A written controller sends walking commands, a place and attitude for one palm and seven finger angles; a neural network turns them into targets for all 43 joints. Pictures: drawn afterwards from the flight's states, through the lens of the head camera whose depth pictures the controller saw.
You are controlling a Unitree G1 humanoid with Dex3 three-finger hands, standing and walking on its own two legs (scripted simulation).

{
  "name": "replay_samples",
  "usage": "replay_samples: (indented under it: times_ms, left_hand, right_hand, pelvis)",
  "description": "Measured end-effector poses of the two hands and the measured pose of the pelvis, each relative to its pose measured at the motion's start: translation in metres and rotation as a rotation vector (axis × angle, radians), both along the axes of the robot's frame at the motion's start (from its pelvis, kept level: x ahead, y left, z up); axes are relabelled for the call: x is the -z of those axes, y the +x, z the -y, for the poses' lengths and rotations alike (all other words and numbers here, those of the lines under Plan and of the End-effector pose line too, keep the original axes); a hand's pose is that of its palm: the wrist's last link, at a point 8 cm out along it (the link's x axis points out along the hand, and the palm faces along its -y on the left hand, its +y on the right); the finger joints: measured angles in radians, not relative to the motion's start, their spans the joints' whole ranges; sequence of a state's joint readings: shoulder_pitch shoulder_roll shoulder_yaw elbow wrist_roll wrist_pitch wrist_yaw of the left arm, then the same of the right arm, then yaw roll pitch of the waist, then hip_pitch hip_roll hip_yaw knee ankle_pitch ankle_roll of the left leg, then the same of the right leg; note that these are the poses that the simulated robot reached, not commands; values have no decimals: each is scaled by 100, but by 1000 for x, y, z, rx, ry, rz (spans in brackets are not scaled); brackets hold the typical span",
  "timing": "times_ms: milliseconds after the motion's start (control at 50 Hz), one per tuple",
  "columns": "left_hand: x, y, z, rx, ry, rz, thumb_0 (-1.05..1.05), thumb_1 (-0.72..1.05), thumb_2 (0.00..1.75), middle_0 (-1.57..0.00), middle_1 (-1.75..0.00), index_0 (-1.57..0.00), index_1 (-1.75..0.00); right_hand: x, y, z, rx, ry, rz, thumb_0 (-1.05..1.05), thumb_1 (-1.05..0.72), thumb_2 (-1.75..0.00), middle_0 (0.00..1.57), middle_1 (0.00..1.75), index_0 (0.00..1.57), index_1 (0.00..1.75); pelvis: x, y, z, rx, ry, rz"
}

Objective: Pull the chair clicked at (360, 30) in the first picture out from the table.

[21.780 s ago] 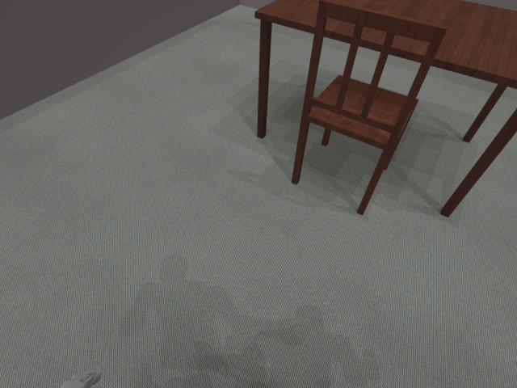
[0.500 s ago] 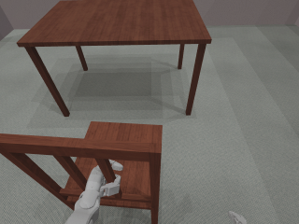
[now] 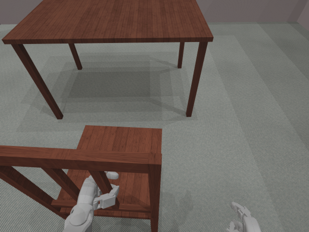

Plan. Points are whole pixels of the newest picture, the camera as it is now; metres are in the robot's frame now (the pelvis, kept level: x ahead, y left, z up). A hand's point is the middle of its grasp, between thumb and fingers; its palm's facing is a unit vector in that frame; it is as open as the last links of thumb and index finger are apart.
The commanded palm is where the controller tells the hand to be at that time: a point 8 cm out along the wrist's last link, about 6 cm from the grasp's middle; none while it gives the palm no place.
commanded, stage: open the thumb and straighten the fingers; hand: left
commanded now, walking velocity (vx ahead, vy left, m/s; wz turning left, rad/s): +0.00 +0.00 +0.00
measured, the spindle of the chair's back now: (70, 188) +0.26 +0.25 -0.07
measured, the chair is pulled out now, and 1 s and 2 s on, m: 0.63 0.63 0.63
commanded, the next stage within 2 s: draw the fingers out of the gap in 0.60 s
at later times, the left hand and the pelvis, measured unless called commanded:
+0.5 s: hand (105, 194) +0.24 +0.15 -0.07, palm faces +0.00 -0.99 -0.15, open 16.2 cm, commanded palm +0.22 +0.19 -0.04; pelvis +0.03 +0.02 -0.04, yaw +0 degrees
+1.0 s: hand (102, 214) +0.19 +0.15 -0.07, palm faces +0.00 -0.99 -0.14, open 17.5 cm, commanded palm +0.17 +0.19 -0.05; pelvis +0.03 +0.02 -0.05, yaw +1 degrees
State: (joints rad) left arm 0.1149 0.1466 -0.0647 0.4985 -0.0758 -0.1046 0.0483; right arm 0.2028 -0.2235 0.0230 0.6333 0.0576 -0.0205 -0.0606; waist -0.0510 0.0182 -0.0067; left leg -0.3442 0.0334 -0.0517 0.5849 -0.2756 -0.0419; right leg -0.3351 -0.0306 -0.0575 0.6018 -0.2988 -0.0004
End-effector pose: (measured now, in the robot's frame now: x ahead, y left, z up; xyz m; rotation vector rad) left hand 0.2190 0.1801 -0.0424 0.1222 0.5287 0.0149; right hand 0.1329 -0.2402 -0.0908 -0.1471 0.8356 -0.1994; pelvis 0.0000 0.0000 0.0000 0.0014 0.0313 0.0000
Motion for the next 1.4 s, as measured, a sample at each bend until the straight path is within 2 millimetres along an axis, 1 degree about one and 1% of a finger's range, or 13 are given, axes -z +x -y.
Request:
replay_samples:
  times_ms: [80, 180, 280, 380, 480, 560, 620, 700, 800, 940, 1020, 1160, 1400]
  left_hand:
    - [-2, 3, -5, 17, 8, 21, 5, 35, 65, -40, -136, -49, -145]
    - [2, 8, -11, 5, 19, -4, 2, -5, 45, -42, -133, -47, -138]
    - [1, 8, -13, -6, 26, -18, 1, -33, 30, -38, -115, -40, -117]
    - [4, 6, -9, -6, 16, -33, 0, -46, 24, -29, -87, -30, -87]
    - [10, 5, -16, -20, 28, -53, 0, -51, 22, -18, -54, -18, -53]
    - [7, 5, -19, -22, 36, -44, -1, -52, 21, -10, -29, -10, -29]
    - [5, 4, -16, -14, 31, -37, -1, -53, 21, -6, -17, -6, -17]
    - [7, 4, -12, -2, 23, -44, -1, -53, 20, -3, -8, -3, -8]
    - [10, -4, -18, -24, 26, -66, -1, -53, 20, -1, -3, -1, -3]
    - [6, -34, -20, -31, 28, -85, -1, -53, 20, 0, -1, 0, -1]
    - [7, -49, -16, -27, 22, -92, -1, -53, 20, 0, -1, 0, 0]
    - [6, -63, -14, -40, 22, -79, -1, -53, 20, 0, 0, 0, 0]
    - [4, -97, -12, -54, 14, -114, -1, -53, 20, 0, 0, 0, 0]
  right_hand:
    - [4, 1, 7, 17, -21, 37, 1, -90, -90, 20, 30, 20, 30]
    - [11, 8, 9, 20, -47, 56, 1, -91, -90, 20, 30, 20, 30]
    - [16, 21, 3, 13, -50, 89, 1, -91, -90, 20, 30, 20, 30]
    - [19, 37, -8, -13, -44, 118, 1, -91, -90, 20, 30, 20, 30]
    - [21, 51, -17, -39, -43, 130, 1, -90, -90, 20, 30, 20, 30]
    - [21, 57, -21, -50, -42, 143, 1, -90, -90, 20, 30, 20, 30]
    - [21, 59, -22, -55, -45, 148, 1, -90, -90, 20, 30, 21, 30]
    - [22, 58, -22, -57, -54, 139, 1, -90, -90, 20, 30, 21, 30]
    - [21, 54, -20, -34, -55, 124, 1, -90, -90, 20, 30, 21, 30]
    - [20, 52, -18, -15, -62, 142, 1, -90, -90, 20, 30, 20, 30]
    - [22, 54, -19, -21, -64, 157, 1, -90, -90, 20, 30, 20, 30]
    - [24, 59, -26, -26, -48, 184, 1, -90, -90, 20, 30, 20, 30]
    - [21, 69, -30, -21, -35, 237, 1, -90, -90, 20, 30, 20, 30]
  pelvis:
    - [9, 4, -3, 9, 0, -40]
    - [18, 11, -8, 12, 1, -81]
    - [25, 20, -12, 7, -1, -112]
    - [31, 27, -15, 1, -4, -133]
    - [36, 31, -16, -6, -10, -149]
    - [39, 33, -17, -13, -16, -157]
    - [40, 34, -18, -17, -19, -161]
    - [42, 33, -19, -18, -20, -165]
    - [43, 34, -18, -11, -19, -168]
    - [45, 34, -19, -16, -26, -171]
    - [48, 31, -20, -19, -27, -175]
    - [53, 27, -19, -20, -27, -180]
    - [58, 24, -18, -20, -30, -183]
